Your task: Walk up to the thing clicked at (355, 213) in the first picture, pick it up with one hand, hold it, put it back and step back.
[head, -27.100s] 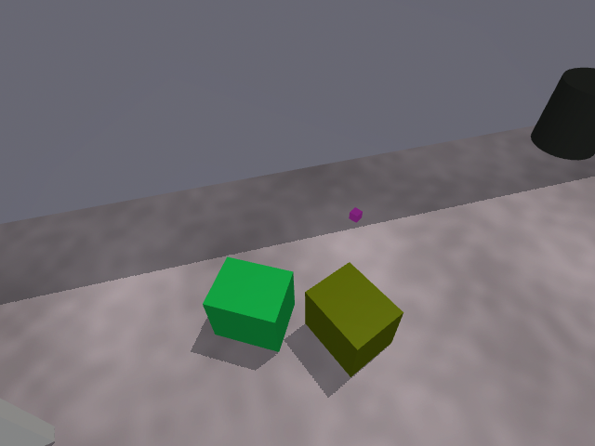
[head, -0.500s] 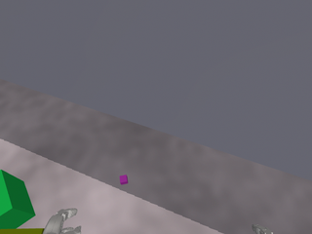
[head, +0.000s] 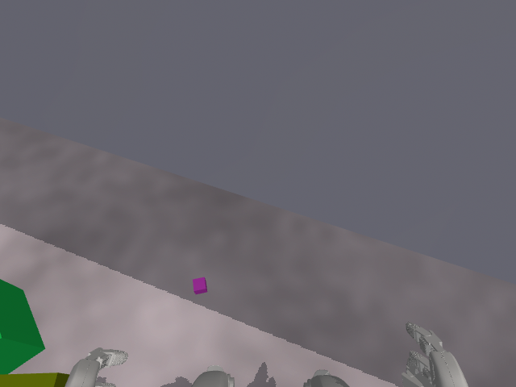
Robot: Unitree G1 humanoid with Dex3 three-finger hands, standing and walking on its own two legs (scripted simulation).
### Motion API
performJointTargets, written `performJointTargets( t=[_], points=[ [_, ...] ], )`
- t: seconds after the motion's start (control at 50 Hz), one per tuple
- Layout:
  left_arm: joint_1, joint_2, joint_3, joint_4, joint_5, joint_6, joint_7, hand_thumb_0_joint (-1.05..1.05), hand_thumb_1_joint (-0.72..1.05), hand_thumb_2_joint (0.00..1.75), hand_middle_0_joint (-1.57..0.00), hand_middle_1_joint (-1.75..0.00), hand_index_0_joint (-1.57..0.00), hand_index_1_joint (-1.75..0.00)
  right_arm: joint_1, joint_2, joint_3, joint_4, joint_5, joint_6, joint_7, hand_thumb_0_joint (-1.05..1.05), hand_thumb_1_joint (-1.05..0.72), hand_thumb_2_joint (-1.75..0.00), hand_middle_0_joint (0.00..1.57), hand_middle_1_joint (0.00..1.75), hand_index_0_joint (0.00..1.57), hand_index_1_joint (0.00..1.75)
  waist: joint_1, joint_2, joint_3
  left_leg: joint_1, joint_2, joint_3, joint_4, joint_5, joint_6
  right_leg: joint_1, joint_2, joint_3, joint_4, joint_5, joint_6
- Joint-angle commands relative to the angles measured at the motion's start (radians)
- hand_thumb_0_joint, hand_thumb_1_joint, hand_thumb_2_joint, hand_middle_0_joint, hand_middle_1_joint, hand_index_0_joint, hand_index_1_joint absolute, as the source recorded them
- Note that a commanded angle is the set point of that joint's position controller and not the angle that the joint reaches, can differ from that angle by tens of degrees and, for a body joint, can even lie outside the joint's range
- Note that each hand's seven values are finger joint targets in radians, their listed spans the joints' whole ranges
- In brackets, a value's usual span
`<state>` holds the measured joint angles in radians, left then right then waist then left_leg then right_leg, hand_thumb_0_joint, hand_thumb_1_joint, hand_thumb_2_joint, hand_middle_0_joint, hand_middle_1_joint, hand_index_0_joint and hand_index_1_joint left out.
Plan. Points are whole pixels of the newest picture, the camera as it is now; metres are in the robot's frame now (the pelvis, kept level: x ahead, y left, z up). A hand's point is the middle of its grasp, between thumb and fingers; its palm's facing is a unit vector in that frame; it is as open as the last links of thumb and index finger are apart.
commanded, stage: rise first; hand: left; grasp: from above
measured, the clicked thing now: (200, 285) +0.49 +0.22 -0.69
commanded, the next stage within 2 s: none
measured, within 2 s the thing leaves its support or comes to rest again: neither
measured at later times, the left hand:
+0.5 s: hand out of the picture +0.16 +0.27 -0.24, palm faces -0.32 -0.70 -0.63, open 11.9 cm
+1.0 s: hand (161, 316) +0.32 +0.27 -0.41, palm faces -0.45 -0.18 -0.88, open 12.0 cm
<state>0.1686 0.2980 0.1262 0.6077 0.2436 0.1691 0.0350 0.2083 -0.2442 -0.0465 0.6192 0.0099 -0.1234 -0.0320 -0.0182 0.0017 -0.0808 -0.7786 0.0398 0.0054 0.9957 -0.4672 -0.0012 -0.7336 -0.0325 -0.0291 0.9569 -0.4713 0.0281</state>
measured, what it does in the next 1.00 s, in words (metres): lowers itself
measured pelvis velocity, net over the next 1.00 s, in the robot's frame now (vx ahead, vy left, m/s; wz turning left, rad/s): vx -0.09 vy -0.01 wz -0.06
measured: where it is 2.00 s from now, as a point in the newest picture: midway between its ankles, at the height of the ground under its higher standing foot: outside the picture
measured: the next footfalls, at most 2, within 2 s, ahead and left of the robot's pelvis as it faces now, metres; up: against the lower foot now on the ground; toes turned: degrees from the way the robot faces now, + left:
none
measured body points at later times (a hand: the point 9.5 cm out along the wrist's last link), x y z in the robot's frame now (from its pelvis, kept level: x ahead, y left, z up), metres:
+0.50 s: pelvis -0.03 +0.00 -0.09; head +0.11 +0.01 +0.34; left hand +0.17 +0.31 -0.20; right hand +0.16 -0.26 -0.18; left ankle +0.01 +0.12 -0.68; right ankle +0.00 -0.14 -0.68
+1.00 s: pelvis -0.09 -0.01 -0.28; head +0.13 +0.00 +0.12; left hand +0.34 +0.28 -0.36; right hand +0.01 -0.29 -0.41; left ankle +0.01 +0.12 -0.68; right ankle -0.01 -0.14 -0.68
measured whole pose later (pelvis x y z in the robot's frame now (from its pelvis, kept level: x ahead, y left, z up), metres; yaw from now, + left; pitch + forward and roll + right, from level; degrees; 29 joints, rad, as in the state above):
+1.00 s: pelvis -0.09 -0.01 -0.28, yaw -3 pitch +35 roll -4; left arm -0.69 0.58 0.08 1.11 0.98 -0.10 0.24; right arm 0.13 -0.26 -0.04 0.75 -0.04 -0.13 0.04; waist -0.08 0.02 -0.13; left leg -2.02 0.06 -0.08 2.05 -0.64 -0.02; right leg -1.96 -0.01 -0.04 2.02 -0.66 0.01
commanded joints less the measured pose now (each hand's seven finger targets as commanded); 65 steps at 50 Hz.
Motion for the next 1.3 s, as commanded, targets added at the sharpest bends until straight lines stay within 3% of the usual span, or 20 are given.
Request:
performJointTargets(
  t=[0.0,0.2,0.26,0.32,0.36,0.4,0.44,0.52,0.6,0.64,0.7,0.76,0.78,0.84,0.9,0.94,1.02,1.1,1.16,1.28],
  points=[
    [0.058,0.161,0.051,-0.198,0.017,0.017,0.022,0.0,-0.16,0.62,-0.49,-0.66,-0.48,-0.67,0.028,-0.149,-0.051,-0.139,0.001,-0.053,-0.011,0.0,-0.9,-0.89,0.2,0.3,0.2,0.3,-0.01,0.07,-0.252,0.178,-0.008,-0.03,-0.09,0.328,-0.005,0.03,0.039,-0.018,-0.057,0.247,-0.043],
    [0.139,0.165,0.05,-0.321,0.048,0.056,0.034,0.0,-0.16,0.62,-0.5,-0.68,-0.49,-0.68,0.01,-0.134,-0.041,-0.189,-0.002,-0.085,-0.017,0.0,-0.91,-0.9,0.2,0.3,0.2,0.3,-0.009,0.07,-0.304,0.065,-0.013,-0.031,0.026,0.326,0.001,-0.062,0.037,-0.019,0.054,0.242,-0.043],
    [0.075,0.182,0.043,-0.327,0.072,0.054,0.041,0.0,-0.16,0.62,-0.49,-0.68,-0.49,-0.69,0.001,-0.136,-0.039,-0.187,-0.002,-0.093,-0.023,0.0,-0.91,-0.9,0.2,0.3,0.2,0.3,-0.023,0.059,-0.286,0.006,-0.017,-0.028,0.057,0.247,0.003,-0.106,0.038,-0.017,0.077,0.2,-0.042],
    [-0.061,0.21,0.04,-0.203,0.13,0.02,0.045,0.0,-0.21,0.65,-0.47,-0.69,-0.46,-0.7,-0.02,-0.142,-0.033,-0.167,-0.005,-0.109,-0.025,0.0,-0.93,-0.9,0.2,0.3,0.2,0.3,-0.053,0.034,-0.243,-0.129,-0.017,-0.037,0.147,0.165,0.008,-0.241,0.036,-0.017,0.164,0.134,-0.042],
    [-0.143,0.244,0.058,-0.15,0.178,-0.025,0.056,0.0,-0.23,0.67,-0.45,-0.7,-0.43,-0.71,-0.032,-0.148,-0.037,-0.156,-0.01,-0.122,-0.019,0.0,-0.93,-0.9,0.2,0.3,0.2,0.3,-0.043,0.047,-0.254,-0.216,-0.024,-0.031,0.209,0.089,0.009,-0.335,0.033,-0.008,0.235,0.068,-0.045],
    [-0.177,0.253,0.055,-0.131,0.221,-0.073,0.067,0.0,-0.23,0.68,-0.43,-0.72,-0.42,-0.73,-0.038,-0.16,-0.041,-0.143,-0.011,-0.133,-0.012,0.0,-0.92,-0.9,0.2,0.3,0.2,0.3,-0.032,0.073,-0.332,-0.25,-0.029,-0.025,0.263,0.073,0.008,-0.388,0.033,-0.001,0.3,0.055,-0.048],
    [-0.187,0.21,-0.002,-0.153,0.259,-0.112,0.071,0.0,-0.23,0.7,-0.41,-0.75,-0.4,-0.75,-0.032,-0.167,-0.047,-0.134,-0.007,-0.143,-0.003,0.0,-0.9,-0.9,0.2,0.3,0.2,0.3,-0.034,0.1,-0.419,-0.24,-0.027,-0.04,0.296,0.089,0.0,-0.445,0.032,-0.002,0.364,0.064,-0.052],
    [-0.35,0.295,0.011,-0.108,0.35,-0.16,0.112,0.0,-0.23,0.7,-0.43,-0.73,-0.42,-0.74,-0.039,-0.189,-0.06,-0.091,-0.002,-0.139,0.005,0.0,-0.93,-0.9,0.2,0.3,0.2,0.3,-0.042,0.111,-0.5,-0.344,-0.023,-0.054,0.415,0.102,-0.002,-0.57,0.032,-0.008,0.487,0.08,-0.053],
    [-0.456,0.409,0.074,-0.01,0.46,-0.174,0.18,0.0,-0.3,0.76,-0.36,-0.78,-0.35,-0.79,-0.044,-0.206,-0.064,-0.057,0.003,-0.116,0.012,0.0,-0.94,-0.91,0.2,0.3,0.2,0.3,-0.004,0.134,-0.553,-0.442,-0.025,-0.058,0.494,0.075,-0.006,-0.688,0.03,-0.009,0.581,0.047,-0.058],
    [-0.531,0.39,0.049,0.017,0.492,-0.174,0.198,0.0,-0.28,0.75,-0.33,-0.82,-0.34,-0.81,-0.026,-0.203,-0.069,-0.041,0.005,-0.101,0.018,0.0,-0.91,-0.9,0.2,0.3,0.2,0.3,-0.01,0.11,-0.621,-0.474,-0.028,-0.038,0.55,0.092,0.003,-0.69,0.034,-0.008,0.594,0.068,-0.056],
    [-0.699,0.439,0.046,0.093,0.541,-0.169,0.215,0.0,-0.26,0.74,-0.35,-0.81,-0.36,-0.8,0.0,-0.207,-0.069,-0.007,-0.001,-0.086,0.027,0.0,-0.91,-0.9,0.2,0.3,0.2,0.3,-0.024,0.09,-0.687,-0.548,-0.03,-0.022,0.637,0.104,0.011,-0.713,0.036,-0.007,0.64,0.085,-0.053],
    [-0.84,0.455,0.016,0.226,0.588,-0.19,0.213,0.0,-0.22,0.72,-0.4,-0.74,-0.4,-0.74,0.014,-0.203,-0.072,0.024,-0.015,-0.073,0.037,0.0,-0.91,-0.9,0.2,0.3,0.2,0.3,-0.056,0.034,-0.67,-0.687,-0.03,-0.013,0.725,0.025,0.019,-0.752,0.039,-0.009,0.681,0.029,-0.047],
    [-0.852,0.493,0.031,0.272,0.607,-0.2,0.215,0.0,-0.21,0.72,-0.4,-0.74,-0.4,-0.74,0.018,-0.208,-0.073,0.031,-0.019,-0.068,0.039,0.0,-0.91,-0.9,0.2,0.3,0.2,0.3,-0.05,0.005,-0.67,-0.728,-0.029,-0.008,0.754,0.005,0.025,-0.753,0.04,-0.007,0.689,0.013,-0.043],
    [-0.96,0.539,0.014,0.334,0.667,-0.236,0.217,0.0,-0.2,0.71,-0.42,-0.71,-0.41,-0.72,0.036,-0.203,-0.072,0.04,-0.032,-0.053,0.05,0.0,-0.91,-0.9,0.2,0.3,0.2,0.3,-0.06,-0.03,-0.693,-0.841,-0.032,0.007,0.822,-0.038,0.034,-0.727,0.047,0.015,0.698,-0.042,-0.035],
    [-1.039,0.566,0.016,0.378,0.72,-0.268,0.228,0.0,-0.21,0.73,-0.43,-0.68,-0.41,-0.7,0.048,-0.208,-0.067,0.055,-0.042,-0.038,0.059,0.0,-0.91,-0.9,0.2,0.3,0.2,0.3,-0.054,0.027,-0.706,-0.832,-0.03,0.001,0.837,-0.08,0.026,-0.814,0.053,-0.011,0.748,-0.1,-0.048],
    [-1.108,0.585,0.005,0.4,0.769,-0.286,0.242,0.0,-0.21,0.74,-0.43,-0.68,-0.41,-0.69,0.059,-0.214,-0.066,0.064,-0.047,-0.025,0.063,0.0,-0.9,-0.9,0.2,0.3,0.2,0.3,-0.073,0.064,-0.706,-0.839,-0.027,-0.006,0.859,-0.097,0.025,-0.864,0.058,-0.025,0.784,-0.111,-0.053],
    [-1.176,0.642,0.035,0.432,0.854,-0.305,0.291,0.0,-0.22,0.75,-0.42,-0.65,-0.39,-0.68,0.072,-0.219,-0.055,0.084,-0.059,0.005,0.072,0.0,-0.9,-0.9,0.2,0.3,0.2,0.3,-0.074,0.13,-0.712,-0.848,-0.025,-0.012,0.889,-0.114,0.022,-0.938,0.062,-0.051,0.853,-0.123,-0.061],
    [-1.259,0.671,0.048,0.47,0.908,-0.308,0.34,0.0,-0.24,0.78,-0.41,-0.64,-0.38,-0.67,0.092,-0.228,-0.043,0.104,-0.076,0.03,0.081,0.0,-0.9,-0.9,0.2,0.3,0.2,0.3,-0.099,0.175,-0.721,-0.831,-0.021,-0.026,0.924,-0.078,0.022,-1.009,0.062,-0.075,0.911,-0.077,-0.066],
    [-1.294,0.642,0.032,0.547,0.931,-0.298,0.365,0.0,-0.22,0.76,-0.41,-0.63,-0.39,-0.66,0.11,-0.23,-0.038,0.125,-0.091,0.036,0.089,0.0,-0.89,-0.9,0.2,0.3,0.2,0.3,-0.128,0.221,-0.686,-0.821,-0.015,-0.043,0.944,-0.062,0.017,-1.085,0.057,-0.088,0.956,-0.052,-0.069],
    [-1.411,0.618,0.006,0.622,0.917,-0.267,0.378,0.0,-0.17,0.7,-0.42,-0.65,-0.42,-0.65,0.131,-0.238,-0.033,0.137,-0.11,0.037,0.105,0.0,-0.9,-0.9,0.2,0.3,0.2,0.3,-0.168,0.274,-0.673,-0.824,-0.009,-0.066,0.966,-0.083,0.011,-1.175,0.056,-0.106,1.012,-0.063,-0.074]
  ],
)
